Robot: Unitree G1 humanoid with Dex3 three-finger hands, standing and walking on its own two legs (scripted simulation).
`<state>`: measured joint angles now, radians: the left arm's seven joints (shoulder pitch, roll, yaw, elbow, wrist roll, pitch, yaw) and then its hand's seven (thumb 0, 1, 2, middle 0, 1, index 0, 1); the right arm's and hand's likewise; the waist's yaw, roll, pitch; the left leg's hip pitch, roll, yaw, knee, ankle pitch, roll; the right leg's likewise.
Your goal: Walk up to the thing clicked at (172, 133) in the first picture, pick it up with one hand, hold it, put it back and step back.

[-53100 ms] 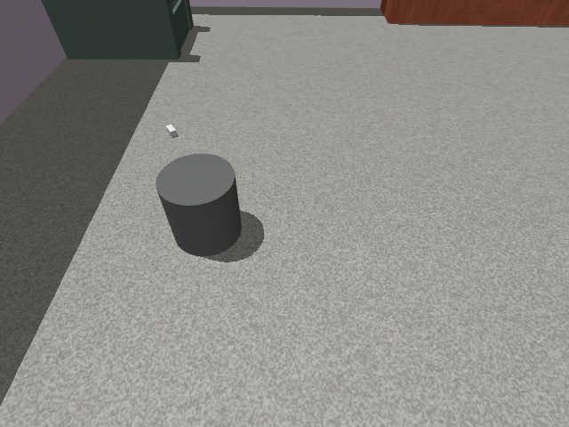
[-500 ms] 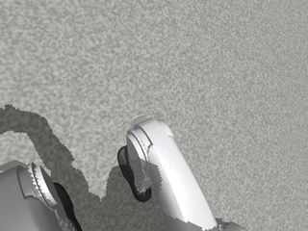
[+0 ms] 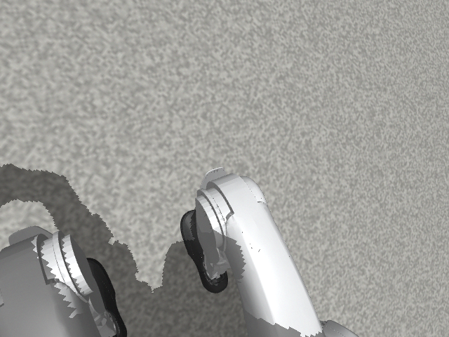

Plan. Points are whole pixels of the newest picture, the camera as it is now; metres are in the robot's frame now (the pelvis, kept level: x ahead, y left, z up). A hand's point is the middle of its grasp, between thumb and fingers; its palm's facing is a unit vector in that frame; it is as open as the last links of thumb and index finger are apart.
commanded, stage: rest palm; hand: left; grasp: from above
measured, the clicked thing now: out of the picture +0.48 +0.31 -0.32
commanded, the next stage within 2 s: close in 0.60 s
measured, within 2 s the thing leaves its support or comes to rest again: neither
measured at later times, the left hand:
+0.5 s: hand out of the picture +0.48 +0.27 -0.26, palm faces +0.04 -0.48 -0.88, open 11.9 cm
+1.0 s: hand out of the picture +0.48 +0.28 -0.28, palm faces +0.03 -0.49 -0.87, open 9.1 cm
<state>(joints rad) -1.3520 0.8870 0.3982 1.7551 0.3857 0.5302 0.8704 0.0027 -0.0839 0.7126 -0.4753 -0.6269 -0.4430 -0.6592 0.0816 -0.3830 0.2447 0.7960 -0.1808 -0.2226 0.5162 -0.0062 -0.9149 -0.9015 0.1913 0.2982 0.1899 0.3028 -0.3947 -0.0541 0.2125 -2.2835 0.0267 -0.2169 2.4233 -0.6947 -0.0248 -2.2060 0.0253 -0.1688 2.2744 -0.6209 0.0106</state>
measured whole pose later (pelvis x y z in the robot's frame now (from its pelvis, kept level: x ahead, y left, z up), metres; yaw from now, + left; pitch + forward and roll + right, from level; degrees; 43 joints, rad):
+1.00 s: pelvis +0.01 +0.01 -0.02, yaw -3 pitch +29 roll -15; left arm -1.39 0.99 0.36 1.80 0.33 0.46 0.94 0.00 0.18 0.63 -0.66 -0.51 -0.63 -0.55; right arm 0.05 -0.46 0.37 0.64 -0.19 -0.21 0.54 -0.01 -0.90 -0.90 0.19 0.30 0.19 0.30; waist -0.47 -0.12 0.30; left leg -2.31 0.01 -0.29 2.54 -0.75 -0.03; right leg -2.21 0.03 -0.22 2.35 -0.66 0.02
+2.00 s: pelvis +0.01 +0.01 -0.02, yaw -3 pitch +28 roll -15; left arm -1.37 1.00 0.34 1.80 0.32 0.45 0.93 0.00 0.41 0.43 -0.88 -0.26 -0.84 -0.30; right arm 0.04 -0.46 0.38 0.66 -0.19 -0.21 0.54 -0.01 -0.91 -0.91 0.19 0.30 0.19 0.30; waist -0.47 -0.12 0.30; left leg -2.31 0.01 -0.29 2.54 -0.76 -0.02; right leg -2.20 0.03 -0.22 2.34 -0.66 0.03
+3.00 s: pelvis +0.01 +0.00 +0.00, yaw -2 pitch +33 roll -13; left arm -1.40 0.92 0.39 1.68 0.43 0.57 0.85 0.01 0.44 0.27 -0.98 -0.14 -0.97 -0.19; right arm 0.13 -0.40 0.25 0.73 -0.14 -0.20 0.54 -0.01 -0.92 -0.91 0.19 0.30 0.19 0.30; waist -0.40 -0.05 0.16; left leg -2.30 0.03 -0.24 2.43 -0.73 -0.02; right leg -2.21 0.03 -0.19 2.25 -0.64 0.02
